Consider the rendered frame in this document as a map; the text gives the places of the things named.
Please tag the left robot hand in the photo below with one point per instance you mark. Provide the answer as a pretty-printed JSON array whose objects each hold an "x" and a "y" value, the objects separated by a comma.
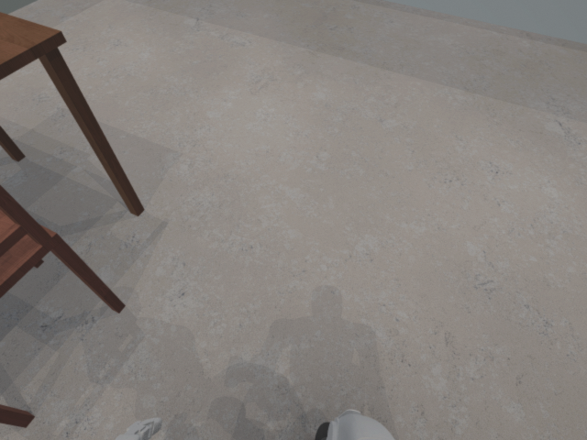
[{"x": 142, "y": 430}]

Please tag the table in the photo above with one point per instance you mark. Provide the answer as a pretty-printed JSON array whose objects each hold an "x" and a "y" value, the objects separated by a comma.
[{"x": 22, "y": 42}]

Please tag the chair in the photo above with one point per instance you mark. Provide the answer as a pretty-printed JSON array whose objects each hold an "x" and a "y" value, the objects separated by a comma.
[{"x": 23, "y": 244}]

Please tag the robot right thigh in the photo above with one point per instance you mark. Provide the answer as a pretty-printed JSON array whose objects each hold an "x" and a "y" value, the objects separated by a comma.
[{"x": 357, "y": 427}]

